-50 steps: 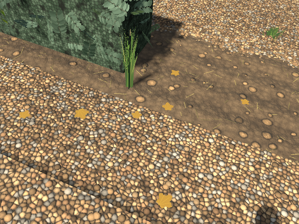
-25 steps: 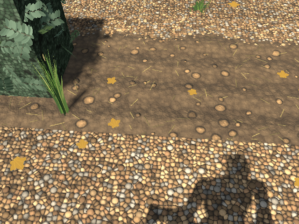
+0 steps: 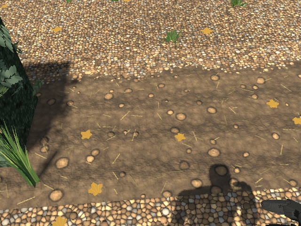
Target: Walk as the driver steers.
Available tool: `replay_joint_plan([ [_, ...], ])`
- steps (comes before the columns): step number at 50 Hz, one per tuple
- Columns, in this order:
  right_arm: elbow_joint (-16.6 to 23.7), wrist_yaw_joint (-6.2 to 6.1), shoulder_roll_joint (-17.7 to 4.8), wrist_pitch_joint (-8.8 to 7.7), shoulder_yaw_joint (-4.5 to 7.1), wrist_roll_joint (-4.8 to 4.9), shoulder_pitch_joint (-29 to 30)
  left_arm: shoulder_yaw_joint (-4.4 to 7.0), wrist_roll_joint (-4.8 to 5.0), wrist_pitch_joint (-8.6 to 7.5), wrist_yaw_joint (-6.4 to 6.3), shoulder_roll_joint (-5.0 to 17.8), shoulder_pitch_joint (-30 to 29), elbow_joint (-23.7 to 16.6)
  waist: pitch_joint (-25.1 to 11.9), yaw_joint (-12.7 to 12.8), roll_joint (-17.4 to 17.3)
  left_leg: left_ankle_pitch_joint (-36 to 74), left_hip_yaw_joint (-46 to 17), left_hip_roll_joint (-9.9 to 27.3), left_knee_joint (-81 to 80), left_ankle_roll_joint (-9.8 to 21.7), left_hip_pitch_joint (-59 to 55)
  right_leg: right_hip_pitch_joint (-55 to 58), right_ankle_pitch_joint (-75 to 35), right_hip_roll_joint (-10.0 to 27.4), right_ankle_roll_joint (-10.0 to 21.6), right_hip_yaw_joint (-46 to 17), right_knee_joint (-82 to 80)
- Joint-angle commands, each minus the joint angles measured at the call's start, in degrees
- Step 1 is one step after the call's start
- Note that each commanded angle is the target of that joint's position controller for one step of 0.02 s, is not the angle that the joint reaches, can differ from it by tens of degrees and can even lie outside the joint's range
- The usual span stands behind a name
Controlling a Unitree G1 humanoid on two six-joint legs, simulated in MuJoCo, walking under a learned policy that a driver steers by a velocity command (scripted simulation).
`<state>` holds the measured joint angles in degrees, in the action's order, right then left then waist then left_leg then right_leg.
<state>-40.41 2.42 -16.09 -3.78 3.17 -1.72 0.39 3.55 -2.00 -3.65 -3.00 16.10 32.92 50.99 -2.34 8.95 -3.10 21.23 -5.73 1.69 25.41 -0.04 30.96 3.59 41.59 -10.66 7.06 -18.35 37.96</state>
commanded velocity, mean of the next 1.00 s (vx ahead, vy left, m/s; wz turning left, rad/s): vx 0.50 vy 0.00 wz -0.29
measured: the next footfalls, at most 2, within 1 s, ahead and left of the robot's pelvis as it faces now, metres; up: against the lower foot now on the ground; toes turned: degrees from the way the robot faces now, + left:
left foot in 0.06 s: +0.20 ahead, +0.14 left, -0.16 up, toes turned -5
right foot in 0.56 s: +0.40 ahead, -0.05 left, -0.16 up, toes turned -16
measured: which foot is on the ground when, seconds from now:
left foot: up 0.00-0.04, down 0.06-0.58, up 0.60-1.00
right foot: down 0.00-0.06, up 0.08-0.54, down 0.56-1.00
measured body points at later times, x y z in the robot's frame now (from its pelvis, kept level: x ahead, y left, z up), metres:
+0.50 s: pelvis +0.26 +0.06 -0.09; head +0.30 +0.04 +0.35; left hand +0.55 +0.18 -0.18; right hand +0.11 -0.15 -0.23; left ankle +0.16 +0.15 -0.83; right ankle +0.37 -0.05 -0.80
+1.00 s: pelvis +0.51 +0.02 -0.09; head +0.54 +0.02 +0.35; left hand +0.51 +0.28 -0.24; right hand +0.62 -0.26 -0.20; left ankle +0.68 +0.09 -0.81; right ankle +0.36 -0.04 -0.83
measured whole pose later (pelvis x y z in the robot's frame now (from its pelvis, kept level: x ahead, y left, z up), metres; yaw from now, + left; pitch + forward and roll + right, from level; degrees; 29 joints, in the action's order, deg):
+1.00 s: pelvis +0.51 +0.02 -0.09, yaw -14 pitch +1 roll -2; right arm -47.7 1.7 -13.5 -1.6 2.6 -1.6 -4.6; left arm 2.2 -1.0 -4.8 -0.3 13.2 25.0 60.0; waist 2.2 3.7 -1.3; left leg -4.8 2.4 4.1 34.7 2.3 31.2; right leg 5.8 18.4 -4.4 3.0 1.9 12.0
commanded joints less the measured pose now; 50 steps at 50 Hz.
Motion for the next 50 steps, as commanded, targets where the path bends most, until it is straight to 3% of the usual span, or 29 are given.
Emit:
replay_joint_plan([
  [1, -0.4, -1.55, -3.9, -1.83, 1.35, 1.36, -7.9, 0.86, -0.55, 0.06, -0.66, 5.3, -2.1, -1.1, 3.2, -6.3, 2.9, 9.9, -1.0, 2.2, -12.3, -0.5, -15.2, -5.7, -35.1, 5.9, 2.3, -6.1, 15.2],
  [2, -4.1, -2.41, -5.0, -2.12, 2.12, 0.99, -18.0, 1.18, 0.32, 0.46, -0.65, 6.6, -2.7, -0.8, 0.4, -11.2, 0.1, 16.1, 0.9, 3.0, -17.8, -1.0, -25.9, -8.8, -34.3, 3.8, 1.4, -2.4, 29.0],
  [3, -7.3, -2.67, -8.4, -1.81, 3.44, 0.34, -25.4, 1.49, 1.58, 1.17, -0.18, 5.9, -1.6, -0.3, -2.8, -13.4, -4.4, 14.0, -1.4, 6.4, -11.3, -0.8, -41.5, -21.0, -16.4, 1.9, -0.3, 2.0, 44.7],
  [4, -7.1, -1.87, -9.6, -1.87, 3.04, -1.55, -31.3, 0.95, 3.79, 1.07, 0.26, 2.2, 1.6, -1.0, -9.7, -12.7, -8.0, 36.7, -3.2, 13.6, 11.9, -0.2, -58.7, -37.8, 9.1, -1.7, -1.8, 5.6, 66.3],
  [5, -7.1, -0.64, -9.7, -2.04, 2.83, -0.86, -32.9, 0.48, 5.70, 0.95, -1.02, 2.2, 10.1, -1.4, -18.6, -8.4, -14.3, 48.9, -14.5, 23.4, 20.5, 4.0, -70.1, -50.1, 5.5, 1.9, -2.5, 6.9, 75.0],
  [6, -5.0, -0.51, -9.2, -1.62, 3.39, 0.32, -29.1, -0.13, 3.95, 1.38, -1.37, 3.8, 8.1, -1.0, -21.9, -9.7, -10.8, 21.9, -20.8, 25.8, 13.0, 8.6, -65.5, -55.0, -0.8, 6.1, -2.9, 11.4, 78.4],
  [7, -3.5, -1.74, -8.4, -1.49, 3.28, -0.01, -22.9, -0.27, 1.50, 2.14, -0.42, 4.5, 3.9, -1.3, -17.2, -8.7, -8.6, -13.3, -25.8, 25.8, 1.5, 12.9, -51.4, -55.9, -8.7, 7.5, -3.7, 14.8, 76.5],
  [8, -1.9, -2.55, -3.9, -1.66, 1.88, -0.69, -18.7, 0.36, -1.14, 2.83, 0.86, 6.4, -6.1, -3.1, -9.0, -9.6, -0.4, -31.5, -22.3, 22.0, -4.6, 13.1, -37.5, -54.5, -15.8, 10.4, -3.1, 14.8, 70.0],
  [9, -3.1, -3.06, -4.4, -2.01, 1.52, -0.76, -20.0, 0.34, -1.94, 3.41, 2.46, 6.0, -12.1, -5.3, -3.1, -10.3, -1.3, -27.7, -21.6, 22.1, -6.1, 14.0, -28.0, -53.1, -16.5, 11.2, -2.7, 14.7, 67.7],
  [10, -5.4, -2.91, -3.6, -2.68, 1.08, 0.00, -20.1, 0.38, -1.83, 3.55, 3.53, 4.8, -17.6, -6.8, 3.2, -8.6, 0.7, -23.4, -15.8, 18.8, -8.4, 10.2, -20.9, -52.0, -22.0, 13.6, -2.1, 11.4, 55.2],
  [11, -7.0, -2.78, -3.2, -3.30, 1.01, 0.32, -21.1, -0.12, -1.82, 3.93, 4.07, 2.8, -18.0, -6.7, 4.7, -8.0, -2.1, -16.7, -12.5, 17.4, -9.1, 9.2, -17.1, -49.8, -23.6, 13.3, -2.0, 11.8, 52.8],
  [12, -8.3, -2.62, -2.6, -3.60, 0.80, 1.00, -20.1, -0.74, -0.56, 3.84, 4.87, 1.1, -20.3, -8.0, 6.7, -5.8, -2.5, -16.6, -5.6, 12.7, -12.8, 6.7, -11.2, -45.2, -28.9, 13.7, -3.0, 12.8, 39.2],
  [13, -8.5, -2.54, -1.7, -3.74, 0.49, 1.00, -19.9, -1.03, -0.87, 3.66, 5.47, 0.1, -20.4, -7.8, 5.6, -5.9, -3.9, -11.7, -2.1, 10.9, -13.5, 7.2, -11.1, -41.9, -33.7, 12.6, -3.5, 14.4, 33.3],
  [16, -9.5, -2.19, -0.3, -3.38, -0.11, 1.28, -21.4, -2.29, -0.25, 2.57, 6.28, -2.3, -22.2, -7.0, 3.2, -6.1, -3.7, 1.5, 3.7, 10.0, -12.4, 7.3, -15.2, -37.2, -42.0, 11.7, -2.9, 15.2, 17.9],
  [19, -11.7, -2.24, -1.1, -2.41, -0.22, 1.60, -26.7, -3.33, 0.01, 2.17, 6.36, -2.3, -31.5, -8.4, 4.9, -9.6, -1.3, 1.2, 5.4, 10.3, -15.4, 5.6, -21.3, -36.0, -44.0, 10.6, -1.7, 19.9, 7.1],
  [24, -15.8, -3.22, -3.1, -0.30, -0.47, 0.27, -35.2, -4.02, 0.10, 1.63, 5.82, -1.6, -40.2, -9.7, 6.1, -12.7, 0.3, 6.4, 5.9, 12.1, -10.4, 7.0, -37.0, -37.8, -33.0, 8.7, -0.6, 22.8, -3.6],
  [26, -16.5, -3.23, -4.2, 0.15, -0.40, 0.15, -34.8, -3.62, -0.26, 0.94, 4.98, -0.7, -36.0, -7.9, 3.1, -10.2, -1.5, 19.2, 7.0, 12.0, -2.7, 7.5, -38.0, -28.6, -28.1, 6.1, 1.1, 24.3, -7.4],
  [27, -16.6, -3.09, -4.5, 0.27, -0.49, 0.66, -34.0, -2.99, -0.60, 0.44, 4.46, 0.6, -29.0, -5.5, -0.4, -6.9, -1.5, 20.2, 8.3, 11.4, 4.7, 7.2, -35.0, -18.2, -30.2, 5.7, 2.9, 23.9, -10.7],
  [28, -15.5, -2.84, -4.4, 0.10, -0.61, 1.35, -31.4, -1.86, -1.46, -0.10, 3.69, 3.3, -18.9, -2.5, -5.1, -2.3, -1.2, 11.8, 9.6, 10.4, 14.7, 6.4, -24.9, -2.3, -33.5, 10.1, 5.5, 18.7, -11.5],
  [29, -12.1, -2.13, -0.2, -0.46, -1.85, 2.27, -31.3, -0.20, -2.79, -0.16, 2.76, 9.2, -9.9, -1.0, -13.1, -0.5, 8.2, -16.7, 13.1, 5.7, 33.7, 4.6, -6.9, 16.2, -34.4, 26.9, 10.9, -1.1, -11.7],
  [30, -11.9, -2.11, -1.5, -0.22, -1.00, 2.05, -32.7, 0.50, -0.27, 1.08, 2.47, 10.0, -9.0, -0.8, -16.3, -1.8, 12.3, -53.9, 11.2, -3.1, 48.9, 3.6, 5.6, 19.6, -38.2, 36.6, 17.1, -19.5, -17.5],
  [31, -11.0, -2.38, -5.1, 0.26, 0.36, 0.57, -27.1, 0.27, 1.40, 1.47, 2.71, 8.0, -13.0, -0.7, -6.8, -3.2, 4.3, -49.9, 6.0, 0.3, 49.5, 4.2, 11.4, 13.0, -36.9, 32.2, 14.6, -11.3, -18.9],
  [33, -10.6, -2.07, -1.5, 0.34, 0.01, 0.64, -24.8, -0.73, 1.62, 0.79, 3.14, 2.9, -21.0, -1.0, 4.3, -8.0, 4.1, -44.0, 4.9, 3.5, 40.8, 3.7, 7.4, -3.5, -37.6, 26.1, 9.4, -0.4, -24.6],
  [34, -10.9, -1.79, -0.8, 1.13, 0.05, -0.29, -25.2, -1.06, 1.62, 0.23, 2.96, 1.7, -21.8, -0.8, 6.2, -9.8, 4.9, -42.9, 5.0, 4.1, 38.0, 2.8, 3.7, -8.7, -39.3, 23.8, 8.0, 2.6, -26.7],
  [36, -11.8, -1.12, 0.5, 2.02, 0.03, -1.01, -26.4, -0.87, 1.42, -0.79, 2.74, 1.7, -20.7, 0.2, 5.4, -11.1, 5.5, -39.9, 6.1, 3.5, 35.8, 1.6, 0.2, -11.6, -43.4, 21.9, 7.6, 6.3, -28.4],
  [39, -9.3, -0.69, -0.1, 2.07, 0.53, -0.51, -19.4, -0.19, 1.88, -1.56, 2.73, 3.6, -17.3, 2.3, 6.9, -10.9, 5.9, -33.2, 6.7, 4.7, 29.9, 0.2, 3.0, -12.7, -43.6, 20.9, 7.6, 9.3, -31.2],
  [42, -7.2, -0.43, 0.5, 1.86, 0.27, 0.04, -11.7, -0.26, 1.71, -1.77, 2.92, 3.1, -14.1, 3.9, 8.3, -9.2, 7.0, -25.5, 7.6, 4.6, 20.8, -0.1, 2.9, -12.7, -45.1, 19.1, 6.1, 12.4, -31.6],
  [47, -4.3, -0.69, -0.2, 1.83, -0.10, 0.32, -3.2, -0.15, 1.16, -1.91, 2.67, 4.3, -8.3, 6.5, 9.2, -6.6, 6.8, -22.9, 8.4, 2.6, 10.9, 1.6, 0.9, -7.1, -46.9, 21.4, 4.8, 12.7, -30.2],
  [50, -3.9, -1.06, -1.7, 1.28, 0.41, -0.05, -4.5, 0.13, 0.72, -1.81, 2.14, 5.8, -8.4, 7.2, 8.5, -8.3, 6.6, -29.3, 9.1, 0.8, 7.2, 4.0, -3.3, -2.4, -56.6, 23.4, 3.6, 12.8, -24.9],
])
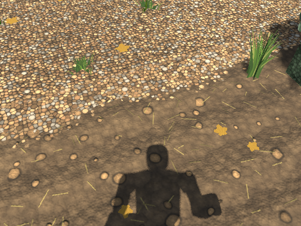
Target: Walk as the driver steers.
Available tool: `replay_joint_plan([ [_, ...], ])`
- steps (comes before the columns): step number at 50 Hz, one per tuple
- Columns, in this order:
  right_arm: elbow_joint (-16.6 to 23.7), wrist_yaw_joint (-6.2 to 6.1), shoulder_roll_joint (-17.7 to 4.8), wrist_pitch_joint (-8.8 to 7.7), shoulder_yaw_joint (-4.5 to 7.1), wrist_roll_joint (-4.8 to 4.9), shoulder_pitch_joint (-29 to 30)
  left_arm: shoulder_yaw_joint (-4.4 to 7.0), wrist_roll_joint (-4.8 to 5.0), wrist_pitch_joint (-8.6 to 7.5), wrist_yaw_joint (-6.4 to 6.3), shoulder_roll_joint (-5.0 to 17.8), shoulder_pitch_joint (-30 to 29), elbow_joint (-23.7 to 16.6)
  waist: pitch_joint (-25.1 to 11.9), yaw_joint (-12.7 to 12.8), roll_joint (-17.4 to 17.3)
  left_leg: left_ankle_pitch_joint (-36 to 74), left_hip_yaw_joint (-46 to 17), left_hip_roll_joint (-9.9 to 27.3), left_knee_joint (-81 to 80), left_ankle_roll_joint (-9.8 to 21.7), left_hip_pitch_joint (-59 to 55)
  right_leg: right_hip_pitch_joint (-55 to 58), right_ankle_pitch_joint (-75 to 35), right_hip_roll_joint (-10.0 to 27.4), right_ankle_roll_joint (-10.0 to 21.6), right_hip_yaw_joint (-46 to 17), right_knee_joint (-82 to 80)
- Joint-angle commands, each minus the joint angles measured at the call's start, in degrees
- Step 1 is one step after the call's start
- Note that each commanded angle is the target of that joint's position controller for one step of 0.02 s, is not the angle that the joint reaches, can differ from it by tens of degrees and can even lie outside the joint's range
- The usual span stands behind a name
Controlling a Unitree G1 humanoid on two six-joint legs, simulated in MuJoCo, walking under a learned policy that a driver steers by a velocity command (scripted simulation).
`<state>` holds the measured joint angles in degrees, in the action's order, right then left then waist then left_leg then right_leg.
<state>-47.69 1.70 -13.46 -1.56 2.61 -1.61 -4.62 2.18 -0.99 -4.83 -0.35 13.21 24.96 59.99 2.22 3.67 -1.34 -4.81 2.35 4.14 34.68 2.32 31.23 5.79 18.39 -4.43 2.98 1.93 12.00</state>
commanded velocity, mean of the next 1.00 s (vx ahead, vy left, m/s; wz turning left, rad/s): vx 0.50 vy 0.00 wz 0.37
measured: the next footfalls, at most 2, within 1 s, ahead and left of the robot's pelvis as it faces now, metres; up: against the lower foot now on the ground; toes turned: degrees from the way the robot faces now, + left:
left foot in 0.06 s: +0.19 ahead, +0.11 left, +0.00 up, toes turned +3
right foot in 0.58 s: +0.47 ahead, -0.06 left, +0.00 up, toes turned +11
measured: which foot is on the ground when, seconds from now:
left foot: up 0.00-0.04, down 0.06-0.58, up 0.60-1.00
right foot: down 0.00-0.06, up 0.08-0.56, down 0.58-1.00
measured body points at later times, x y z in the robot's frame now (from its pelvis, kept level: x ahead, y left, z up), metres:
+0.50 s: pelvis +0.25 +0.03 +0.01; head +0.28 +0.03 +0.46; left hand +0.43 +0.27 -0.10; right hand +0.21 -0.22 -0.13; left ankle +0.15 +0.11 -0.73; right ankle +0.41 -0.09 -0.70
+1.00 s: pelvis +0.49 +0.06 +0.01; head +0.51 +0.07 +0.45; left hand +0.36 +0.28 -0.13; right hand +0.76 -0.07 -0.10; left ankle +0.57 +0.23 -0.69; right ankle +0.43 -0.07 -0.73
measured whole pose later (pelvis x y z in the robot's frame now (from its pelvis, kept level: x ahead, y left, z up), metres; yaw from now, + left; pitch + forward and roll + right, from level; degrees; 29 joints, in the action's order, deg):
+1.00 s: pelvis +0.49 +0.06 +0.01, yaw +25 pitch +1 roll -2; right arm -44.3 4.4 -14.3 0.6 3.1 -2.1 -3.2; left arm 3.0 -1.3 -5.6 -0.6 12.5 23.2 53.9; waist 2.4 3.1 -2.3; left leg -4.1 3.2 4.2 42.0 3.5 35.4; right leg 2.6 16.9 0.3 0.1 14.7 13.6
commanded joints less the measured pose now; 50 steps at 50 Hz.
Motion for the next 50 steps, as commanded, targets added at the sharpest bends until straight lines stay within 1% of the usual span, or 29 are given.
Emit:
replay_joint_plan([
  [1, 2.2, -0.68, -5.1, -1.31, 1.41, -0.28, -3.7, 1.61, -0.33, -0.62, -0.60, 9.2, -1.1, -1.7, 1.6, -5.1, 4.7, -5.4, 1.9, -3.5, -3.9, 2.5, -9.7, -4.3, -41.3, 16.5, 6.8, -6.3, 6.7],
  [2, -0.9, -1.18, -6.0, -1.92, 2.03, -0.63, -12.3, 1.47, -0.30, -0.48, -0.56, 8.9, -1.4, -1.6, -3.1, -8.9, 2.6, -4.9, 2.8, -5.2, -7.4, 3.8, -20.5, -6.2, -45.2, 13.9, 5.7, -3.7, 17.8],
  [3, -3.4, -1.91, -9.9, -2.63, 3.12, -1.69, -22.9, 0.71, -0.10, -0.57, -0.42, 6.8, -0.8, -2.7, -10.5, -12.5, -2.0, -9.4, -6.4, 3.1, -9.0, 6.5, -35.2, -15.2, -33.6, 10.8, 4.3, -1.2, 34.0],
  [4, -4.2, -1.90, -17.1, -2.64, 4.75, -2.02, -27.5, -0.61, 2.22, -0.58, 0.20, 0.2, 6.4, -3.7, -18.5, -10.3, -16.4, -14.7, -35.1, 20.3, -15.3, 14.4, -50.9, -34.9, 2.8, 0.1, 1.4, 2.6, 56.0],
  [5, -3.7, -1.49, -13.6, -1.77, 4.06, 0.21, -22.6, 0.97, 0.45, -0.39, 0.06, 6.4, 3.5, -2.9, -16.3, -9.3, -8.4, -17.7, -40.9, 18.9, -20.2, 14.2, -45.6, -39.7, 9.6, 1.2, 2.5, -5.4, 61.6],
  [6, -2.3, -1.33, -10.6, -1.74, 3.18, 0.52, -15.8, 1.42, 0.38, -0.41, 0.27, 6.9, -1.3, -4.3, -7.5, -7.1, -4.8, -17.3, -31.2, 17.0, -20.1, 13.0, -37.7, -41.7, 5.0, 4.6, 3.1, -5.6, 62.2],
  [7, -2.1, -1.05, -7.4, -2.13, 2.30, 0.34, -12.5, 1.13, 0.48, -0.65, 0.58, 5.7, -4.3, -5.2, -3.7, -6.1, -1.4, -11.4, -25.2, 14.6, -21.8, 11.7, -31.2, -40.7, 0.8, 6.7, 3.2, -5.6, 59.3],
  [8, -2.7, -1.06, -5.8, -2.51, 1.77, 0.42, -11.7, 1.17, -0.08, -0.30, 0.76, 4.7, -5.4, -5.4, -1.3, -4.7, -2.0, -5.5, -20.7, 11.7, -22.8, 10.2, -27.3, -39.0, -1.1, 8.4, 2.9, -4.8, 56.0],
  [9, -3.6, -1.15, -4.3, -2.77, 1.20, 0.74, -11.5, 0.99, -0.91, 0.36, 0.96, 3.8, -4.8, -5.5, -0.8, -3.1, -3.1, -1.2, -17.3, 9.3, -23.7, 9.1, -24.5, -36.5, -2.3, 9.3, 2.2, -4.4, 53.5],
  [10, -4.3, -1.14, -4.1, -3.10, 1.03, 0.83, -12.4, 0.89, -1.22, 0.91, 1.17, 3.0, -4.4, -5.3, -1.3, -2.6, -3.3, 2.8, -16.0, 8.5, -23.8, 9.3, -24.0, -35.1, -2.9, 9.1, 1.5, -3.8, 52.3],
  [13, -6.1, -1.34, -5.7, -3.68, 1.47, 1.39, -15.9, 0.75, -1.38, 1.80, 1.51, 2.2, -7.6, -6.8, -0.3, -2.1, -2.1, 6.2, -14.1, 7.2, -25.3, 11.1, -23.2, -37.5, -5.1, 9.3, -1.0, -2.2, 47.4],
  [17, -6.9, -1.52, -6.1, -3.33, 1.67, 1.29, -18.7, 0.47, -0.93, 1.95, 1.60, 2.3, -18.5, -11.0, 2.8, -4.3, -2.2, 4.2, -13.6, 5.4, -27.1, 11.3, -22.4, -40.8, -12.4, 9.4, -4.0, -1.1, 34.4],
  [19, -7.2, -1.52, -6.3, -3.21, 1.84, 1.14, -20.5, 0.19, -0.56, 1.80, 1.65, 2.0, -22.8, -12.6, 2.6, -5.8, -2.6, 5.9, -13.6, 4.8, -26.0, 10.8, -23.2, -39.7, -15.5, 8.4, -4.6, -0.8, 29.1],
  [23, -7.2, -1.75, -7.1, -2.76, 2.27, 0.70, -22.8, 0.04, 0.02, 1.36, 1.52, 2.8, -28.3, -15.4, 1.7, -7.5, -3.2, 10.4, -15.6, 5.3, -21.9, 10.4, -26.4, -38.0, -16.0, 7.0, -4.5, -1.4, 24.0],
  [24, -6.9, -1.92, -7.5, -2.61, 2.44, 0.56, -22.5, 0.13, 0.15, 1.15, 1.47, 3.3, -28.7, -16.0, 1.5, -7.3, -3.5, 11.3, -16.7, 5.8, -20.8, 10.1, -27.1, -37.0, -14.9, 6.8, -4.2, -1.9, 22.7],
  [26, -6.0, -2.24, -8.6, -2.39, 2.94, 0.39, -20.4, 0.53, 0.29, 0.56, 1.21, 4.7, -25.8, -16.1, 0.8, -5.3, -3.7, 12.6, -18.3, 6.2, -17.8, 8.6, -26.3, -30.9, -11.5, 6.0, -3.2, -2.5, 19.4],
  [27, -5.5, -2.26, -9.2, -2.36, 3.22, 0.46, -18.9, 0.90, 0.24, 0.15, 0.94, 5.4, -21.8, -15.3, -0.5, -3.4, -3.6, 14.6, -18.5, 5.6, -14.4, 7.8, -24.8, -24.9, -9.8, 5.0, -2.5, -2.1, 17.2],
  [28, -5.1, -2.04, -8.9, -2.51, 3.21, 0.68, -18.1, 1.60, -0.15, -0.56, 0.41, 6.7, -14.8, -13.2, -3.8, -0.3, -0.9, 16.2, -16.8, 2.6, -6.2, 6.5, -22.5, -15.2, -9.8, 4.4, -1.3, -1.9, 13.4],
  [29, -3.6, -1.71, -6.4, -2.85, 2.59, 1.26, -17.9, 2.80, -1.54, -1.41, -0.44, 10.8, -6.2, -12.1, -10.6, 2.8, 5.4, 9.0, -12.8, -2.0, 8.6, 5.0, -16.5, -3.1, -2.4, 13.6, 1.3, -11.1, 10.4],
  [30, -1.4, -1.80, -0.6, -2.86, 1.50, 2.86, -22.2, 3.97, -2.64, -1.09, -0.90, 16.5, -2.2, -12.6, -17.2, 1.3, 17.1, -21.6, -5.6, -10.5, 25.3, 2.8, 0.3, 11.3, 3.2, 29.1, 6.2, -33.2, 5.8],
  [31, -2.0, -2.15, -5.0, -2.01, 2.29, 1.64, -23.7, 3.89, -1.68, 0.06, -0.90, 14.4, -5.1, -12.7, -16.8, -0.7, 15.3, -26.5, -6.0, -8.2, 33.0, 3.4, 6.2, 7.2, 9.8, 30.6, 8.9, -42.5, 2.0],
  [32, -2.7, -1.96, -6.5, -1.44, 2.70, 0.89, -20.9, 2.51, -1.27, 0.35, -0.69, 8.6, -9.9, -14.2, -9.0, -2.0, 7.4, -21.2, -7.2, -4.6, 35.0, 3.7, 7.0, 0.0, 12.5, 27.7, 7.9, -34.5, 1.4],
  [33, -2.3, -1.27, -5.6, -1.33, 2.59, 0.67, -18.0, 1.75, -0.91, 0.18, -0.46, 5.7, -12.8, -14.5, -4.3, -2.6, 4.5, -16.8, -6.9, -2.7, 33.3, 3.2, 5.9, -6.2, 6.4, 24.5, 6.7, -26.0, 0.3],
  [35, -1.7, -0.23, -4.5, -0.20, 2.62, -0.29, -16.2, 1.16, -0.64, -0.47, -0.70, 3.9, -12.7, -13.6, -1.5, -4.0, 7.4, -13.5, -6.1, -0.5, 30.7, 2.0, 3.4, -11.6, -4.9, 20.4, 4.6, -15.2, -1.6],
  [38, -0.1, 0.71, -3.5, 1.28, 2.36, -0.45, -13.4, 1.48, 0.08, -1.96, -0.49, 4.6, -9.4, -12.1, -1.8, -4.6, 6.8, -9.8, -5.1, -0.1, 30.7, 0.8, 4.9, -11.4, -16.0, 19.9, 5.1, -8.4, -2.6],
  [40, 1.5, 1.19, -3.6, 1.66, 2.20, -0.54, -9.7, 1.73, 0.11, -2.29, -0.38, 5.2, -7.9, -11.5, -1.1, -4.3, 6.1, -6.6, -4.8, 0.6, 29.2, 0.1, 8.2, -10.3, -18.6, 20.1, 5.7, -4.9, -3.5],
  [43, 3.9, 1.88, -3.3, 1.74, 1.68, -0.38, -3.7, 1.79, -0.17, -2.13, -0.21, 5.2, -6.1, -10.6, 0.7, -3.5, 6.0, -1.3, -3.4, 0.9, 21.8, -0.7, 10.0, -9.8, -20.9, 19.2, 5.7, 0.4, -4.3],
  [46, 6.1, 2.56, -2.4, 1.50, 0.81, -0.30, 1.9, 2.09, -0.22, -2.01, -0.24, 6.3, -5.1, -10.2, 1.9, -2.5, 6.1, 3.5, -0.6, 0.6, 11.6, -0.1, 6.3, -10.0, -22.4, 18.8, 4.9, 5.0, -4.2],
  [50, 8.5, 2.94, -3.3, 1.43, 0.62, -0.70, 6.9, 2.67, -0.26, -1.06, -0.67, 8.2, -1.6, -8.8, 3.2, -1.1, 6.0, -0.9, 3.3, -0.7, 3.9, 2.6, 3.5, -4.7, -27.8, 20.6, 4.0, 8.4, -1.6],
])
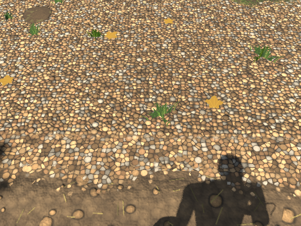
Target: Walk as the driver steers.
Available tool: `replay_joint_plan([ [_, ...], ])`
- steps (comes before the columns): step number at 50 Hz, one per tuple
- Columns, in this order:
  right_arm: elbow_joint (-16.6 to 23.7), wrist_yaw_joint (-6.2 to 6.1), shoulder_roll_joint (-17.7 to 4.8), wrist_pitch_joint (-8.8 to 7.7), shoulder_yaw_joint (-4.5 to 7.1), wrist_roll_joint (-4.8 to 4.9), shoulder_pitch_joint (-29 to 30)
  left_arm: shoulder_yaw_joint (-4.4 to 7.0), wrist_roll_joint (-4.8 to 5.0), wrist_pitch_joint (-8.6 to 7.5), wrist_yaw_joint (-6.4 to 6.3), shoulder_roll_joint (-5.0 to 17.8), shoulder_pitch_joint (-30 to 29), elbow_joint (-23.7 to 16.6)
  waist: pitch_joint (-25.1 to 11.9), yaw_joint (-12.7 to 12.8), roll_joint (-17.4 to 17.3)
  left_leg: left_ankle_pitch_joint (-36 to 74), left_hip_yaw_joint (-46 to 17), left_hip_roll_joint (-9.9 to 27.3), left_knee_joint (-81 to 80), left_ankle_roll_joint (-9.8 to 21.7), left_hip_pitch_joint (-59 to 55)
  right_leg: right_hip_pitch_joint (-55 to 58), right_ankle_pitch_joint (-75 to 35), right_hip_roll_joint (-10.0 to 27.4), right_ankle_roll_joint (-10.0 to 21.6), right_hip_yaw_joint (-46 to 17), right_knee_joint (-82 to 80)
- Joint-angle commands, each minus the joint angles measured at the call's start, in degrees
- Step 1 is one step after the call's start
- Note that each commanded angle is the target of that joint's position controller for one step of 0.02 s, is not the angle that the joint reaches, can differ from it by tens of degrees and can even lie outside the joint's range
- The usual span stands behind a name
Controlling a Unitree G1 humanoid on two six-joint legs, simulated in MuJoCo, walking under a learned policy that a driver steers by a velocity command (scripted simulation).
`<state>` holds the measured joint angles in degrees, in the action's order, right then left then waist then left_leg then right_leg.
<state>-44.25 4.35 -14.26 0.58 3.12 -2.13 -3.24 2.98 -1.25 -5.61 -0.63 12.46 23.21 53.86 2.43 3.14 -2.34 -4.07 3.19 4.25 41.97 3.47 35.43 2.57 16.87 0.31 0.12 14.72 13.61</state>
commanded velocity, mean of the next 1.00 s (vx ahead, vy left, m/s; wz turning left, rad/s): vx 0.40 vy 0.00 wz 0.38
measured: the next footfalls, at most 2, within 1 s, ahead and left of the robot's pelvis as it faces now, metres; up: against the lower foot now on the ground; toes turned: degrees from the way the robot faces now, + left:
left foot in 0.10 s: +0.21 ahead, +0.10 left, +0.00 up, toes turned +9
right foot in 0.66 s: +0.56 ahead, +0.03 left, +0.00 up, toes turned +19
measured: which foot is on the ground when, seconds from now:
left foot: up 0.00-0.08, down 0.10-0.68, up 0.70-1.00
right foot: down 0.00-0.12, up 0.14-0.64, down 0.66-1.00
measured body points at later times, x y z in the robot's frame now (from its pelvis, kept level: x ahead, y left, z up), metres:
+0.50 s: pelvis +0.26 +0.06 +0.00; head +0.29 +0.09 +0.45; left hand +0.38 +0.35 -0.10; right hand +0.33 -0.21 -0.12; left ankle +0.17 +0.09 -0.74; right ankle +0.46 -0.05 -0.68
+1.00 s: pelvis +0.46 +0.08 +0.00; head +0.49 +0.08 +0.45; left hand +0.41 +0.33 -0.13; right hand +0.64 -0.11 -0.14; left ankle +0.45 +0.22 -0.71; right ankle +0.52 +0.02 -0.74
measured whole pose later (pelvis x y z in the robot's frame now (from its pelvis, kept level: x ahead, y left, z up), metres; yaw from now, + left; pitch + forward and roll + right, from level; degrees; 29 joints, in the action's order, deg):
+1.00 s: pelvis +0.46 +0.08 +0.00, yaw +22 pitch +0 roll +0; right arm -50.3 0.4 -13.4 1.0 1.2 -2.0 -11.9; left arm 0.9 -0.9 -2.4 0.8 12.3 16.9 51.1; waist 2.7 1.4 -1.7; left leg -18.2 -1.8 0.8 43.2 0.4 24.1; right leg -12.7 8.2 -2.4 4.3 4.3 20.7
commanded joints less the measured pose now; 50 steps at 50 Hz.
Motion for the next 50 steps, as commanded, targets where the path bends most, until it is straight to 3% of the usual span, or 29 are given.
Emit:
replay_joint_plan([
  [1, 5.4, 0.21, -2.8, -0.72, 0.22, -0.34, 5.7, 2.00, -0.05, 0.19, -0.52, 9.4, 0.6, -2.3, 2.8, -0.7, 7.2, -4.2, 3.4, -1.7, -4.7, 2.4, -1.8, 0.2, -31.2, 16.2, 6.5, -3.4, -1.1],
  [3, 4.9, -0.32, -3.7, -0.78, 0.75, -0.61, 2.4, 2.40, -0.12, 1.18, -0.75, 11.2, 1.1, -1.9, 0.1, -2.4, 8.4, -10.3, 5.7, -5.6, -6.6, 4.7, -7.9, 2.7, -49.2, 16.3, 5.8, -1.0, 8.1],
  [4, 3.4, -0.73, -4.7, -1.14, 1.36, -0.65, -3.0, 2.54, -0.06, 1.82, -0.75, 12.0, 1.1, -1.9, -3.2, -4.7, 8.1, -11.9, 6.1, -8.1, -8.4, 6.1, -13.9, 2.7, -54.3, 16.0, 5.6, -0.2, 17.0],
  [5, 0.3, -1.48, -6.2, -1.76, 2.36, -1.04, -12.5, 2.43, 0.12, 2.36, -0.67, 12.0, 0.6, -2.4, -8.7, -8.9, 5.5, -9.6, 5.2, -9.8, -12.7, 7.9, -26.4, -2.4, -49.5, 14.7, 4.2, 1.2, 30.4],
  [6, -1.1, -2.48, -12.0, -1.96, 4.20, -1.69, -20.0, 1.55, 0.64, 2.32, -0.31, 9.0, 1.5, -4.9, -15.5, -11.2, -2.0, -19.4, -11.6, 1.7, -15.3, 12.1, -43.6, -19.2, -28.8, 12.2, 1.7, 1.5, 48.8],
  [7, 0.4, -2.94, -17.4, -1.51, 5.32, 0.27, -17.6, 1.21, 0.36, 1.65, 0.64, 6.0, -0.7, -9.3, -18.8, -7.9, -12.6, -17.5, -42.8, 15.4, -23.8, 18.5, -53.7, -40.3, 14.1, 0.2, -1.5, -5.1, 66.3],
  [8, 0.6, -3.41, -16.5, -0.77, 5.12, 0.95, -18.9, 1.86, -0.15, 1.15, 0.85, 9.9, -7.7, -10.9, -15.8, -10.6, -3.0, -9.6, -40.7, 15.0, -26.2, 18.2, -52.0, -46.2, 10.7, 1.9, -1.1, -14.6, 68.4],
  [9, -0.3, -3.96, -13.8, -0.86, 4.41, 1.21, -16.6, 1.27, 0.67, 0.54, 1.04, 8.2, -9.1, -11.3, -9.0, -8.6, -0.5, -3.0, -32.0, 13.7, -25.5, 17.3, -45.6, -47.0, 5.3, 4.6, -0.5, -15.2, 65.8],
  [10, -0.4, -4.15, -10.6, -1.29, 3.55, 1.45, -14.0, 1.04, 0.67, 0.23, 0.91, 7.5, -7.6, -10.2, -4.6, -5.7, 2.2, 4.6, -26.2, 10.6, -26.1, 14.7, -37.6, -43.2, 2.3, 6.7, -0.2, -15.5, 59.3],
  [12, 0.2, -4.37, -8.0, -2.25, 2.55, 1.90, -10.2, 1.04, -1.28, 1.98, 0.95, 7.3, -5.2, -9.5, -3.5, -1.9, 1.8, 10.8, -20.0, 5.6, -27.5, 12.6, -29.9, -36.4, 1.6, 7.7, -1.0, -16.1, 53.9],
  [14, 0.0, -4.03, -8.3, -3.40, 2.44, 2.25, -11.7, 1.04, -1.75, 3.64, 1.33, 6.9, -5.0, -9.9, -4.1, -1.3, 1.4, 14.0, -18.8, 4.1, -28.4, 13.0, -27.9, -35.3, 0.8, 7.1, -2.0, -15.4, 51.3],
  [16, -0.6, -3.89, -9.5, -3.81, 2.75, 2.16, -13.9, 0.90, -1.59, 4.31, 1.51, 6.4, -8.3, -11.1, -2.7, -1.9, 1.2, 11.2, -18.5, 2.9, -30.0, 12.7, -26.7, -37.4, -2.8, 6.7, -2.8, -14.9, 47.3],
  [21, -1.9, -4.06, -9.8, -3.83, 2.77, 2.14, -20.4, 0.60, -1.27, 4.30, 1.74, 6.6, -19.8, -14.9, 0.0, -5.9, -0.3, 9.8, -20.7, 2.2, -30.5, 10.7, -31.3, -44.0, -12.8, 5.4, -3.6, -15.4, 35.2],
  [28, -4.3, -5.23, -9.0, -4.24, 1.90, 1.31, -26.1, -0.58, -0.59, 2.88, 2.71, 5.9, -28.3, -18.3, 1.3, -8.8, -1.5, 21.5, -20.3, 4.1, -27.2, 8.6, -38.9, -40.1, -16.2, 2.1, 0.1, -13.4, 21.6],
  [30, -4.4, -5.61, -9.8, -4.34, 1.86, 1.15, -23.9, -0.28, -0.62, 2.35, 2.40, 6.9, -23.9, -17.2, 1.3, -6.0, -1.9, 30.6, -19.1, 4.1, -23.8, 6.5, -38.2, -32.2, -12.9, 0.3, 2.2, -13.2, 17.6],
  [31, -4.6, -5.72, -10.3, -4.47, 1.86, 1.20, -23.3, 0.18, -0.79, 1.92, 1.85, 7.9, -19.0, -15.5, -0.9, -4.2, -2.2, 41.0, -18.4, 3.0, -18.7, 5.1, -38.1, -25.4, -11.2, -2.1, 3.2, -12.2, 16.5],
  [32, -4.9, -5.58, -10.6, -4.64, 1.84, 1.52, -22.4, 0.59, -0.87, 1.16, 1.15, 8.6, -11.6, -13.2, -4.4, -0.5, -1.2, 45.2, -16.5, 0.6, -9.8, 3.6, -37.6, -16.8, -15.8, -3.0, 4.4, -11.6, 12.2],
  [33, -4.3, -5.40, -9.4, -5.09, 1.45, 2.09, -22.0, 1.06, -1.54, 0.17, 0.37, 10.6, -3.9, -11.7, -9.8, 2.7, 0.1, 34.0, -15.7, -1.8, 1.5, 2.3, -30.1, -3.1, -24.8, 3.6, 6.2, -16.9, 12.3],
  [34, -3.5, -5.51, -3.5, -5.01, 0.27, 4.42, -29.7, 2.44, -2.56, 0.13, 0.04, 16.9, 1.7, -11.5, -20.4, 0.9, 13.4, -3.2, -10.4, -9.8, 23.7, -0.7, -15.1, 15.6, -50.1, 22.8, 14.7, -37.5, 16.9],
  [35, -5.0, -6.14, -7.3, -4.51, 1.06, 3.48, -31.7, 2.43, -0.10, 1.24, 0.75, 14.7, 2.1, -10.6, -24.7, 0.3, 13.3, -28.5, -10.5, -14.2, 32.7, -1.1, -10.1, 14.9, -62.7, 26.8, 19.3, -48.1, 13.5],
  [36, -5.3, -6.25, -8.1, -3.97, 1.37, 1.90, -27.8, 1.43, 1.16, 1.38, 1.08, 11.1, -2.8, -11.2, -17.0, -1.6, 6.3, -24.6, -13.1, -11.1, 34.3, -1.3, -8.9, 6.4, -59.4, 23.7, 18.2, -41.1, 11.7],
  [37, -4.9, -5.91, -7.0, -3.80, 0.94, 1.31, -24.0, 0.27, 1.20, 1.27, 1.11, 7.0, -7.6, -11.6, -10.7, -2.6, 4.3, -22.3, -12.3, -9.0, 31.1, -1.6, -7.6, 0.2, -55.8, 20.7, 16.2, -34.4, 9.7],
  [38, -4.6, -5.51, -6.2, -3.26, 0.80, 1.15, -21.7, -0.56, 1.06, 1.18, 0.92, 4.8, -9.5, -11.2, -6.9, -3.2, 4.8, -21.3, -11.5, -7.1, 27.8, -1.8, -7.8, -4.7, -53.6, 17.8, 14.1, -29.5, 7.1],
  [39, -4.4, -4.97, -5.8, -2.36, 0.70, 0.48, -21.2, -0.93, 1.24, 1.14, 0.64, 4.3, -10.2, -10.5, -5.1, -4.3, 6.4, -20.1, -10.7, -6.1, 24.6, -2.2, -9.9, -9.3, -51.1, 15.4, 12.8, -26.0, 4.9],
  [42, -5.7, -4.29, -3.5, -0.61, 0.17, 0.56, -23.0, -0.99, 0.51, 0.51, 0.75, 6.0, -10.3, -8.8, -6.8, -6.5, 7.3, -16.9, -8.4, -7.1, 19.2, -3.3, -16.7, -15.4, -54.4, 12.9, 12.7, -20.1, 3.5],
  [45, -5.8, -4.51, -2.0, 0.05, -0.81, 0.53, -19.9, -1.38, 0.18, 0.70, 0.82, 6.3, -11.2, -7.4, -6.9, -6.8, 8.9, -13.7, -5.9, -5.4, 6.9, -3.8, -19.3, -17.3, -50.3, 10.9, 11.7, -16.3, 3.2],
  [47, -5.4, -4.38, -2.8, 0.31, -1.07, 0.18, -16.3, -0.24, 0.44, 1.70, 1.16, 9.1, -8.0, -6.1, -7.2, -4.4, 10.9, -12.8, -3.3, -4.5, 4.0, -3.4, -18.7, -16.6, -28.2, 11.0, 11.9, -18.6, 0.5],
  [49, -4.1, -3.86, -4.0, 0.31, -1.06, -0.05, -11.3, 0.44, 0.38, 3.05, 1.40, 10.1, -6.4, -5.6, -4.3, -2.4, 10.6, -13.7, -2.3, -3.6, 0.6, -3.0, -16.8, -18.2, 1.7, 11.7, 12.2, -23.3, -4.2],
  [50, -3.5, -3.64, -4.2, 0.07, -1.06, -0.05, -9.3, 0.69, 0.34, 3.59, 1.39, 10.3, -6.2, -5.4, -2.1, -2.0, 10.3, -14.4, -1.9, -3.5, -1.2, -2.8, -15.9, -18.9, 8.3, 12.5, 12.3, -25.5, -5.6],
])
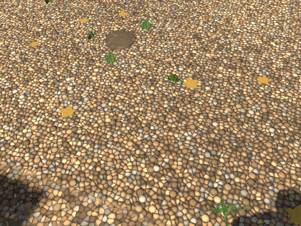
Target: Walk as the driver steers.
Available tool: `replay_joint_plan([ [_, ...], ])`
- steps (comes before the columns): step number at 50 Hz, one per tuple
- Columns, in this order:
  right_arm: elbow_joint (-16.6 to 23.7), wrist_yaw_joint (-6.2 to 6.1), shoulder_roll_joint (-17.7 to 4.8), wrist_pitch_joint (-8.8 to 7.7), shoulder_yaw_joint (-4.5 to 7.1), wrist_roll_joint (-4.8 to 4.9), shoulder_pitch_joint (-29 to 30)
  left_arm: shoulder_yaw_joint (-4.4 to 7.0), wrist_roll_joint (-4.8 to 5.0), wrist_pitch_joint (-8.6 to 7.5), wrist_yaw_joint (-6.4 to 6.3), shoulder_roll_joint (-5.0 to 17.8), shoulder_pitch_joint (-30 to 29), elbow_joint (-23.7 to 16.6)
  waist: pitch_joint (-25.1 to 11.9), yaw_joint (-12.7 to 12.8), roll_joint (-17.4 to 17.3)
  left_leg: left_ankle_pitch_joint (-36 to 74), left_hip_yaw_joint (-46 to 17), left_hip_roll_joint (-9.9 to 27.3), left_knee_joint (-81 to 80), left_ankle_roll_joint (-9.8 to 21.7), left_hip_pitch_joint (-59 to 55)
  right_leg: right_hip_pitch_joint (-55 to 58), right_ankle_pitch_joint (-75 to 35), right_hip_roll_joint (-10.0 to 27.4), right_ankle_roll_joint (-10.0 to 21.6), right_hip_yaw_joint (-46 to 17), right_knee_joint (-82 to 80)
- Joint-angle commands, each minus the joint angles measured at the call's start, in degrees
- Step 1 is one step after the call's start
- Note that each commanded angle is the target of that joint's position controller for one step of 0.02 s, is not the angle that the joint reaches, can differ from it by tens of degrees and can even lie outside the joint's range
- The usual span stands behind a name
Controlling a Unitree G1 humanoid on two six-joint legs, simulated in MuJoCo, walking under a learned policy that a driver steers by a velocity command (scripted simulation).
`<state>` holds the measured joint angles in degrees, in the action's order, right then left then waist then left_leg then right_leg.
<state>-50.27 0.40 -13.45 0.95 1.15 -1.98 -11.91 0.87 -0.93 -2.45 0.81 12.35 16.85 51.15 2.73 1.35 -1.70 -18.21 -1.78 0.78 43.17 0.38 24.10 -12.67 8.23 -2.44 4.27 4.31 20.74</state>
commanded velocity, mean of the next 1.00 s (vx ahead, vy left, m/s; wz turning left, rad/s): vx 0.44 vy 0.00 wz -0.05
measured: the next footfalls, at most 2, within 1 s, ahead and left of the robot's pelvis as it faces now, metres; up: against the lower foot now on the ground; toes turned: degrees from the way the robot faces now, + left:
left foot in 0.12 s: +0.07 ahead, +0.11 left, +0.00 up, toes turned +1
right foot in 0.56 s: +0.35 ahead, -0.11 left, +0.00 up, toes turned -5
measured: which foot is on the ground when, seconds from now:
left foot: up 0.00-0.10, down 0.12-0.58, up 0.60-1.00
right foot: down 0.00-0.12, up 0.14-0.54, down 0.56-1.00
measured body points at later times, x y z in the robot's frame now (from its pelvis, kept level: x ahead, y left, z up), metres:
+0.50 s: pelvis +0.17 +0.00 -0.01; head +0.19 +0.01 +0.44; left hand +0.35 +0.24 -0.12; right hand +0.09 -0.25 -0.15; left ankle +0.03 +0.11 -0.74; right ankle +0.29 -0.11 -0.72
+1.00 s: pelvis +0.42 -0.03 +0.00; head +0.45 -0.04 +0.45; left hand +0.36 +0.21 -0.14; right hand +0.59 -0.27 -0.12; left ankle +0.59 +0.09 -0.71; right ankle +0.31 -0.10 -0.74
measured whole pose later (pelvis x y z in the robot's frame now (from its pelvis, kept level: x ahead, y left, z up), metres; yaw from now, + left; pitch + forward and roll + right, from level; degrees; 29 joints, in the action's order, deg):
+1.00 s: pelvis +0.42 -0.03 +0.00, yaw -6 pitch +1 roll -1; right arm -50.6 1.7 -12.1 -2.3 1.6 -1.4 -0.4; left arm 2.0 -0.7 -4.3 0.1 10.2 27.4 58.5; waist 2.7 4.6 -2.0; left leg -1.9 0.8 4.2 36.6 -0.7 33.7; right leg 1.6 15.6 -5.1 4.4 0.3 13.3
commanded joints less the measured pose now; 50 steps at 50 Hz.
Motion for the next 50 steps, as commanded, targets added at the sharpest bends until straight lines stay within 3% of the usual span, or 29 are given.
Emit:
replay_joint_plan([
  [1, 2.7, 0.38, -5.0, -0.69, 0.84, -0.17, 0.4, 3.02, 0.00, 0.76, -0.09, 10.5, 0.7, -2.4, -1.2, 0.0, 8.8, -1.1, 3.6, 0.0, -4.2, 0.5, -4.6, -3.9, 19.9, 16.0, 8.3, -16.5, -13.3],
  [4, 1.2, -0.06, -3.1, -2.42, 0.36, 0.01, -2.4, 3.51, 0.59, 0.95, -0.23, 10.6, 0.5, -1.6, -0.5, -2.0, 5.6, 0.4, 5.4, -1.2, -14.5, 2.5, -12.3, -5.9, 23.0, 15.5, 7.5, -16.4, -11.1],
  [5, 0.1, -0.39, -3.0, -3.14, 0.41, -0.05, -4.8, 3.37, 0.74, 0.90, -0.30, 9.7, 0.1, -1.5, -0.5, -3.2, 4.6, 0.5, 4.9, -1.9, -19.1, 3.6, -17.7, -8.4, 24.3, 13.8, 6.3, -15.2, -8.3],
  [6, -1.5, -0.91, -4.5, -3.89, 0.81, -0.07, -9.1, 2.90, 0.53, 0.69, -0.31, 7.6, -1.2, -2.1, -1.0, -5.0, 1.9, -3.0, 0.4, 0.9, -23.3, 5.0, -24.5, -13.1, 24.6, 11.3, 4.7, -12.7, -2.6],
  [7, -2.4, -1.54, -9.1, -4.42, 1.81, -0.25, -13.9, 1.59, 0.79, 0.09, 0.11, 2.8, -4.0, -4.6, -1.4, -6.7, -7.7, -16.0, -16.4, 12.2, -31.9, 8.6, -30.8, -22.6, 22.7, 5.1, 1.5, -5.7, 10.9],
  [8, -3.4, -1.46, -13.5, -4.26, 3.36, 0.82, -15.8, 1.56, 0.14, -0.36, 0.24, 3.4, -6.1, -6.1, 3.5, -7.6, -13.1, -23.7, -31.4, 21.4, -40.0, 13.7, -28.8, -31.6, 21.6, -0.3, 0.3, 0.0, 21.1],
  [9, -3.4, -1.37, -10.5, -4.22, 2.82, 0.53, -13.4, 3.01, -0.93, -0.30, 0.28, 8.3, -7.1, -5.7, 6.1, -5.9, -4.8, -18.8, -28.3, 20.4, -38.4, 14.7, -25.9, -31.4, 17.9, 3.5, 0.2, -4.7, 26.9],
  [11, -2.4, -1.04, -7.3, -4.76, 2.14, 1.14, -8.4, 3.26, -0.52, -0.38, 1.01, 7.8, -3.8, -3.9, 3.8, -2.3, -4.1, -9.5, -19.5, 14.9, -38.6, 11.5, -25.8, -28.8, 11.8, 5.1, -0.8, -5.6, 28.8],
  [13, -2.8, -1.14, -6.1, -5.67, 1.83, 1.33, -8.2, 3.25, -1.16, -0.12, 1.44, 7.1, -4.1, -3.2, 1.6, -1.8, -3.9, 2.6, -12.6, 11.8, -38.3, 10.5, -26.2, -26.9, 6.9, 5.6, -2.4, -4.0, 31.0],
  [19, -6.2, -0.95, -6.5, -6.07, 2.03, 1.11, -13.2, 2.32, -0.88, 0.69, 1.68, 4.6, -13.9, -6.5, 2.9, -3.9, -3.7, 16.6, -5.5, 10.3, -37.2, 11.2, -24.5, -26.1, 0.2, 6.5, -5.0, -1.2, 23.6],
  [24, -8.0, -0.96, -8.3, -6.10, 2.56, 0.75, -14.9, 2.12, -0.48, 0.54, 1.36, 5.2, -17.9, -8.6, 3.8, -4.4, -4.4, 24.7, -3.9, 12.0, -34.0, 10.2, -25.1, -19.8, 0.6, 5.3, -2.2, 0.3, 14.8],
  [26, -8.4, -1.02, -9.1, -6.02, 2.80, 0.77, -13.5, 2.56, -0.50, 0.21, 0.86, 6.0, -14.7, -8.0, 2.9, -2.2, -4.3, 32.9, -3.1, 12.7, -30.0, 9.2, -24.8, -13.1, 2.7, 3.6, -0.2, 1.2, 12.4],
  [27, -8.5, -1.00, -9.5, -5.93, 2.91, 0.92, -12.4, 3.06, -0.58, -0.11, 0.44, 6.5, -9.5, -6.4, 0.6, 0.5, -3.4, 40.8, -1.5, 11.7, -23.8, 8.2, -24.1, -6.0, 2.4, 1.9, 0.8, 2.0, 9.8],
  [28, -8.6, -0.91, -8.9, -5.78, 2.72, 1.02, -12.0, 3.91, -1.00, -0.68, -0.15, 7.8, -0.1, -2.9, -4.3, 4.3, -0.5, 43.5, 1.3, 8.7, -12.4, 7.0, -21.0, 5.9, 1.5, 0.7, 2.1, 2.3, 7.1],
  [29, -7.2, -0.81, -6.7, -5.79, 1.97, 1.13, -11.9, 5.17, -2.23, -1.32, -0.92, 12.1, 10.8, -0.6, -11.3, 8.1, 5.1, 29.1, 3.8, 5.5, 4.4, 5.6, -10.5, 20.1, 9.6, 11.2, 4.7, -9.5, 4.6],
  [30, -6.0, -0.41, -0.7, -5.86, 0.93, 2.54, -17.6, 6.58, -2.21, -1.25, -0.81, 19.0, 14.7, 0.5, -17.3, 5.6, 20.4, -8.8, 5.6, -5.3, 23.6, 3.4, 7.1, 31.2, 18.1, 26.7, 11.0, -38.7, -4.9],
  [31, -6.5, -0.54, -6.2, -5.63, 2.35, 1.01, -14.1, 5.86, -0.40, -0.70, -0.49, 15.5, 9.2, -0.2, -13.0, 4.0, 10.8, -9.6, -2.7, -2.5, 29.1, 4.9, 11.0, 24.8, 20.8, 24.9, 10.4, -41.8, -8.2],
  [32, -5.5, -0.12, -6.5, -5.76, 2.68, 1.05, -10.5, 4.85, -0.06, -0.71, -0.33, 11.9, 2.4, -1.5, -5.7, 1.4, 6.9, -3.8, -2.2, 0.6, 28.9, 5.6, 12.1, 17.3, 19.4, 23.2, 9.3, -32.8, -8.0],
  [33, -5.3, 0.18, -5.3, -6.00, 2.37, 1.18, -8.6, 3.93, -0.19, -1.11, -0.07, 8.5, -0.7, -1.8, -2.5, 0.2, 4.0, 0.4, -1.6, 2.7, 26.0, 5.5, 10.3, 11.2, 12.5, 20.5, 8.3, -26.5, -9.7],
  [35, -5.8, 0.58, -3.5, -4.87, 2.15, 0.09, -9.1, 2.98, 0.02, -1.95, -0.26, 5.6, -1.9, -0.7, -0.8, -2.3, 6.1, 3.1, -0.7, 4.7, 21.6, 4.6, 5.8, 5.3, 3.2, 16.0, 6.1, -17.6, -11.6],
  [37, -5.8, 1.11, -2.6, -3.91, 2.09, -0.12, -8.7, 2.78, 0.13, -2.86, -0.36, 5.4, 1.2, 1.0, -1.2, -2.9, 5.9, 4.3, 0.5, 4.6, 20.3, 3.7, 5.1, 4.8, -4.3, 15.1, 6.6, -14.3, -12.2],
  [41, -2.2, 1.47, -2.5, -3.37, 1.95, -0.46, 1.3, 2.79, 0.75, -3.09, -0.55, 6.3, 6.3, 3.5, 2.1, -1.7, 4.7, 10.3, 2.6, 5.6, 11.4, 0.6, 12.5, 6.2, -7.5, 13.8, 8.5, -13.1, -14.4],
  [46, 1.9, 1.49, -1.7, -3.74, 1.11, 0.34, 12.3, 2.78, 0.56, -2.73, -0.83, 6.7, 10.1, 4.8, 2.7, 0.9, 5.1, 17.4, 4.1, 3.1, -3.8, -1.5, 10.8, 7.7, -14.7, 12.0, 8.0, -12.2, -12.2],
  [50, 4.9, 1.07, -3.0, -4.26, 1.06, 0.93, 17.1, 3.17, 0.05, -2.19, -1.25, 7.6, 11.8, 5.1, 2.2, 2.1, 5.9, 16.3, 3.3, 1.9, -8.5, -0.9, 9.4, 12.1, -20.1, 13.1, 7.8, -14.8, -8.0],
])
